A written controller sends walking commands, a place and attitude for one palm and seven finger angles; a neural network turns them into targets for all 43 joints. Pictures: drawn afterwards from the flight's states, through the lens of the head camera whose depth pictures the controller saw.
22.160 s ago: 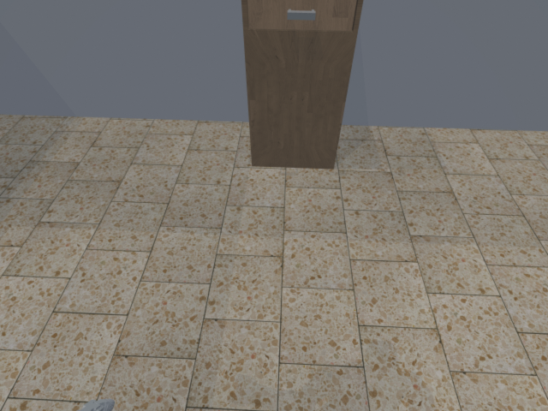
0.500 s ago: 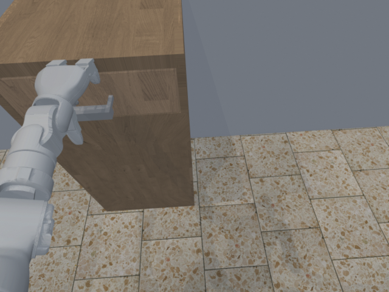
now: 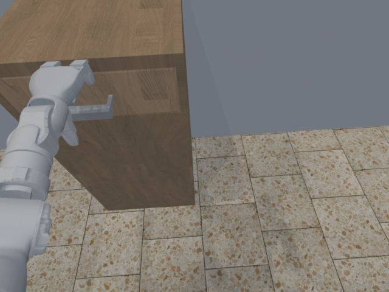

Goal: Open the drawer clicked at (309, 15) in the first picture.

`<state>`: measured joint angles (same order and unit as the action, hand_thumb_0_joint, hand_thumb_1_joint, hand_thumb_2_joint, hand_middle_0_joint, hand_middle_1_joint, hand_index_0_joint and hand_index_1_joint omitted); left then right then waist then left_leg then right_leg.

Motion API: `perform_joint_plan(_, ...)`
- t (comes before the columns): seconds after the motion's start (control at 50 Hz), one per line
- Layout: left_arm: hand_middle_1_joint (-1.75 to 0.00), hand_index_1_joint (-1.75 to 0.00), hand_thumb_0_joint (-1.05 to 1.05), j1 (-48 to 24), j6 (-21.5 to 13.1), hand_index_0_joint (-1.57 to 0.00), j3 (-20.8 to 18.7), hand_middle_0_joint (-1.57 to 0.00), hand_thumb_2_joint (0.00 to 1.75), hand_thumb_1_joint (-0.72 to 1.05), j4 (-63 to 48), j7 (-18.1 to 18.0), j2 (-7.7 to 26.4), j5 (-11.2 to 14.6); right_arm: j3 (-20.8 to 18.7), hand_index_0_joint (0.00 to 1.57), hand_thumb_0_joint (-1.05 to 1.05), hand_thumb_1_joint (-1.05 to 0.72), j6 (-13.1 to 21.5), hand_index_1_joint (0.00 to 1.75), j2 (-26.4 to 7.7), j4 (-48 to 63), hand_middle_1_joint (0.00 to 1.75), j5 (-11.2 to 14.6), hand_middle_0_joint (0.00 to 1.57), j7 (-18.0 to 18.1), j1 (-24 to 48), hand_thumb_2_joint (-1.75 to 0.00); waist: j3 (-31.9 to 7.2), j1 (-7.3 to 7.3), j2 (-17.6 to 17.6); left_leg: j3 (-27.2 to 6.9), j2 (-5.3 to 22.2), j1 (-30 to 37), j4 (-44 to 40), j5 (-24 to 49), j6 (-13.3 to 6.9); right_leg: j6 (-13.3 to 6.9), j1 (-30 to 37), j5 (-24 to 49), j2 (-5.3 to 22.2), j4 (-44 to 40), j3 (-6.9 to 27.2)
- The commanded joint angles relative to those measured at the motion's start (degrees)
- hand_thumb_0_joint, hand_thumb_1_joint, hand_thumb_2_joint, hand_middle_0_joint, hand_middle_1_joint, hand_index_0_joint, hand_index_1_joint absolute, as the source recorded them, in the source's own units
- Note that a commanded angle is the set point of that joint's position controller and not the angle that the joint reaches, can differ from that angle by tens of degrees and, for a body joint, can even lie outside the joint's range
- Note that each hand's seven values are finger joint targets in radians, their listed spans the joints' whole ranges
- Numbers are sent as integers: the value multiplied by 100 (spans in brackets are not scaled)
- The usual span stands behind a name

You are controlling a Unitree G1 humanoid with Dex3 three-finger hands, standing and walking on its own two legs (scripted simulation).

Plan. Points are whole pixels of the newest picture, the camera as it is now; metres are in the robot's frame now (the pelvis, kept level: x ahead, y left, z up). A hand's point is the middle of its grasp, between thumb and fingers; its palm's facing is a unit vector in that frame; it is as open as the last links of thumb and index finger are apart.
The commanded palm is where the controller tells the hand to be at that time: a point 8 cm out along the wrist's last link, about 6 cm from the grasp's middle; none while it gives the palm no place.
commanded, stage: re-aim the fingers above the handle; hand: left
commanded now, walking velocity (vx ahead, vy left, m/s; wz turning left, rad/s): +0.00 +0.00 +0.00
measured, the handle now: (90, 106) +0.53 +0.26 +0.05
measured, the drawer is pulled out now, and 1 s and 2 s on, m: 0.00 0.00 0.00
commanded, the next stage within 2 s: lower the fingers behind the handle in 0.08 s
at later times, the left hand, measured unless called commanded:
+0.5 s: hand (75, 112) +0.47 +0.26 +0.09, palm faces -0.04 +0.01 -1.00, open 13.8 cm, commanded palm +0.45 +0.27 +0.15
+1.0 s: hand (83, 117) +0.48 +0.26 +0.06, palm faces -0.03 +0.00 -1.00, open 13.7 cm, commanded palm +0.46 +0.26 +0.11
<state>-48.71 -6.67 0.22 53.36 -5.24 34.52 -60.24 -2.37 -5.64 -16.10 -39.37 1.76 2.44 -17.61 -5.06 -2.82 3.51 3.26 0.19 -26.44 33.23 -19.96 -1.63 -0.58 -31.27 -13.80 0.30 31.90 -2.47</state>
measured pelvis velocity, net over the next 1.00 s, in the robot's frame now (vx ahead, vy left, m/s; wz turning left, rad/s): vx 0.00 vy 0.01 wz -0.01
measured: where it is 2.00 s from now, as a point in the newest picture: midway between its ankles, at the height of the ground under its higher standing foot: outside the picture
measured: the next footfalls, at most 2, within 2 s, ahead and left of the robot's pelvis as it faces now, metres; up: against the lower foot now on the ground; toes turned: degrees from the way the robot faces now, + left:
none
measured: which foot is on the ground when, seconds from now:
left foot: down 0.00-1.00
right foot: down 0.00-1.00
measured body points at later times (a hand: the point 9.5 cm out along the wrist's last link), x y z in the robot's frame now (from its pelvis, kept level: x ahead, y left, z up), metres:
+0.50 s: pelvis +0.00 +0.00 +0.00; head +0.07 -0.01 +0.44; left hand +0.46 +0.26 +0.15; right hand +0.05 -0.27 -0.14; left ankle -0.05 +0.10 -0.73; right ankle +0.01 -0.11 -0.73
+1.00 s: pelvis +0.00 +0.01 -0.01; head +0.09 +0.00 +0.43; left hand +0.48 +0.26 +0.11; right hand +0.01 -0.27 -0.14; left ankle -0.05 +0.10 -0.73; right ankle +0.01 -0.11 -0.73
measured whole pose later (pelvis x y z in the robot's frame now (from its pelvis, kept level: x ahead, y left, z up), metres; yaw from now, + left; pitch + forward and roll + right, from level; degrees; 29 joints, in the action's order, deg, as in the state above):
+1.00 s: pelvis +0.00 +0.01 -0.01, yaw -1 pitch +17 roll -1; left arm -47.8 -8.0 -1.2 57.8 -12.1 33.3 -62.4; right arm -3.0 -5.3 -15.9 -41.0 0.4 1.4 -20.7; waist -6.6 -4.4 3.1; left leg 3.7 0.5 -33.8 38.8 -22.3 -2.2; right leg 0.0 -38.2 -15.1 0.2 36.1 -1.9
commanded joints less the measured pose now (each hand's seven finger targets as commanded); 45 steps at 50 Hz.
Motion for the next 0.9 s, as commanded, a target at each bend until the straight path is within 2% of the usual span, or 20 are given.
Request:
perform_joint_plan(0.0, -120, -120, 0, -2720, 19, -30, -436, -30, 30, -50, -1163, -180, 1596, 113, -296, 20, 0, -90, 136, 30, -826, 396, 30, -25, 20, 48, -457, -90, -2283, -98, -37, -217, -114, 834, -132, 2665, -43, -98, 1491, 1920, -178, -62, 154)
perform_joint_plan(0.04, -120, -120, 0, -2667, 5, -30, -449, -30, 30, -50, -1105, -154, 1626, 106, -283, 20, 0, -90, 121, 30, -823, 405, 30, -29, 20, 60, -443, -90, -2301, -84, -89, -197, -122, 749, -138, 2649, -58, -91, 1558, 1951, -162, -53, 165)
perform_joint_plan(0.08, -120, -120, 0, -2586, 8, -30, -661, -30, 30, -50, -1068, -166, 1898, 84, -260, 20, 0, -90, 108, 30, -846, 413, 30, -34, 20, 72, -435, -90, -2270, -18, -104, -183, -133, 632, -147, 2652, -58, -98, 1660, 2042, -159, -31, 172)
perform_joint_plan(0.12, -120, -120, 0, -2568, -25, -30, -641, -30, 30, -50, -1175, -160, 1842, 77, -270, 20, 0, -90, 101, 30, -840, 447, 30, -31, 20, 64, -417, -90, -2358, -8, -30, -190, -119, 706, -140, 2838, -43, -108, 1670, 2080, -169, -24, 173)
perform_joint_plan(0.16, -120, -120, 0, -2482, -18, -30, -582, -30, 30, -50, -1076, -162, 1765, 87, -278, 20, 0, -90, 102, 30, -837, 424, 30, -16, 20, 60, -418, -90, -2130, -49, -51, -199, -92, 697, -151, 2704, -37, -108, 1491, 1938, -180, -40, 137)
perform_joint_plan(0.24, -120, -120, 0, -2276, -90, -30, -575, -30, 30, -50, -1127, -161, 1675, 95, -302, 20, 0, -90, 104, 30, -838, 442, 30, -28, 20, 33, -467, -90, -2252, -8, -68, -213, -86, 754, -95, 2920, -34, -106, 1476, 1995, -190, 4, 142)
perform_joint_plan(0.26, -120, -120, 0, -2280, -94, -30, -457, -30, 30, -50, -1138, -163, 1521, 118, -297, 20, 0, -90, 96, 30, -831, 455, 30, -29, 20, 30, -470, -90, -2216, -35, -139, -212, -96, 725, -93, 2835, -39, -99, 1439, 1964, -193, -4, 137)
perform_joint_plan(0.32, -120, -120, 0, -2395, -142, -30, -575, -30, 30, -50, -1214, -251, 1647, 84, -311, 20, 0, -90, 95, 30, -861, 433, 30, -49, 20, 27, -483, -90, -2223, -43, -106, -225, -100, 689, -86, 2744, -38, -119, 1391, 1878, -202, -4, 150)
perform_joint_plan(0.36, -120, -120, 0, -2582, -151, -30, -474, -30, 30, -50, -1174, -341, 1563, 39, -321, 20, 0, -90, 116, 30, -844, 372, 30, -45, 20, 32, -527, -90, -2149, -142, -92, -249, -97, 674, -54, 2598, -33, -112, 1193, 1746, -205, 19, 135)
perform_joint_plan(0.4, -120, -120, 0, -2623, -163, -30, -500, -30, 30, -50, -1169, -440, 1561, 8, -338, 20, 0, -90, 149, 30, -819, 363, 30, -68, 20, 22, -567, -90, -2254, -121, 111, -259, -99, 766, -10, 2655, -19, -128, 1125, 1701, -209, 53, 135)
perform_joint_plan(0.44, -120, -120, 0, -2722, -194, -30, -609, -30, 30, -50, -1203, -524, 1682, -19, -347, 20, 0, -90, 164, 30, -821, 335, 30, -100, 20, 23, -604, -90, -2481, -136, 71, -241, -105, 768, 60, 2790, -35, -109, 1223, 1861, -204, 106, 157)
perform_joint_plan(0.5, -120, -120, 0, -2591, -119, -30, -639, -30, 30, -50, -1031, -611, 1689, -46, -332, 20, 0, -90, 171, 30, -817, 331, 30, -105, 20, 6, -612, -90, -2414, -104, 125, -243, -102, 661, 69, 2782, -5, -117, 1176, 1835, -210, 147, 132)
perform_joint_plan(0.58, -120, -120, 0, -2477, 9, -30, -567, -30, 30, -50, -659, -647, 1636, -90, -318, 20, 0, -90, 174, 30, -850, 315, 30, -92, 20, 8, -654, -90, -2228, -150, -99, -229, -97, 430, 60, 2500, -24, -103, 1108, 1717, -211, 141, 118)
perform_joint_plan(0.66, -120, -120, 0, -2569, -26, -30, -396, -30, 30, -50, -681, -594, 1439, -96, -339, 20, 0, -90, 180, 30, -852, 311, 30, -94, 20, 16, -751, -90, -2321, -216, -7, -270, -71, 543, 128, 2642, -14, -110, 944, 1684, -230, 172, 109)
perform_joint_plan(0.72, -120, -120, 0, -2589, -106, -30, -562, -30, 30, -50, -625, -603, 1651, -105, -336, 20, 0, -90, 182, 30, -887, 292, 30, -111, 20, 34, -793, -90, -2285, -221, -85, -280, -83, 406, 149, 2485, -25, -118, 930, 1610, -238, 175, 127)
perform_joint_plan(0.74, -120, -120, 0, -2691, -135, -30, -456, -30, 30, -50, -664, -624, 1570, -128, -333, 20, 0, -90, 189, 30, -866, 280, 30, -118, 20, 39, -815, -90, -2334, -260, 8, -276, -80, 416, 174, 2463, -28, -106, 864, 1593, -223, 209, 133)
perform_joint_plan(0.76, -120, -120, 0, -2661, -151, -30, -487, -30, 30, -50, -661, -651, 1559, -136, -342, 20, 0, -90, 195, 30, -855, 275, 30, -121, 20, 38, -856, -90, -2384, -235, 17, -297, -78, 437, 202, 2542, -17, -118, 829, 1604, -238, 242, 119)
perform_joint_plan(0.78, -120, -120, 0, -2709, -175, -30, -447, -30, 30, -50, -727, -684, 1508, -157, -351, 20, 0, -90, 209, 30, -847, 268, 30, -135, 20, 32, -855, -90, -2421, -236, 218, -294, -72, 514, 236, 2630, -2, -124, 740, 1591, -239, 271, 118)
perform_joint_plan(0.82, -120, -120, 0, -2657, -202, -30, -691, -30, 30, -50, -756, -761, 1728, -165, -369, 20, 0, -90, 202, 30, -873, 233, 30, -164, 20, 11, -909, -90, -2621, -201, 107, -317, -49, 565, 326, 2977, 14, -120, 807, 1749, -256, 326, 122)
perform_joint_plan(0.88, -120, -120, 0, -2509, -143, -30, -545, -30, 30, -50, -744, -857, 1472, -162, -392, 20, 0, -90, 190, 30, -836, 216, 30, -178, 20, -35, -948, -90, -2712, -194, 285, -317, -30, 619, 403, 3240, 49, -110, 718, 1832, -268, 408, 96)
